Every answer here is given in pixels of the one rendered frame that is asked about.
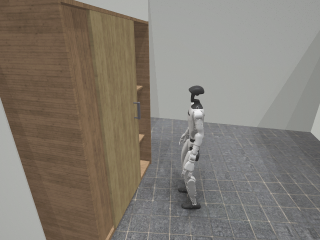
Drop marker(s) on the right robot foot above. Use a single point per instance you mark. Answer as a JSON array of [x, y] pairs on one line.
[[182, 189]]

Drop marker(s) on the robot left hand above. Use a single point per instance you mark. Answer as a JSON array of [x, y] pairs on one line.
[[189, 166]]

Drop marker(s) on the right robot forearm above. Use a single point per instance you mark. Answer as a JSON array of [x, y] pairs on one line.
[[187, 131]]

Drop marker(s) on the robot left thigh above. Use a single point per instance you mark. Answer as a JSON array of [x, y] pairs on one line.
[[185, 161]]

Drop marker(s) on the left robot forearm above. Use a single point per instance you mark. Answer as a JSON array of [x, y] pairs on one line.
[[196, 146]]

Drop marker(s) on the handle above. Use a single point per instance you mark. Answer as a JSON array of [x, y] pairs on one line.
[[138, 111]]

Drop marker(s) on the robot left upper arm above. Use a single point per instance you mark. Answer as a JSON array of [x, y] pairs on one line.
[[198, 118]]

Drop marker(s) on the robot right hand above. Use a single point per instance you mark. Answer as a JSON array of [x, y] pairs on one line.
[[185, 137]]

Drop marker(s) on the wardrobe door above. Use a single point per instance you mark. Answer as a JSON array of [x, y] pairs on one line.
[[112, 43], [79, 46]]

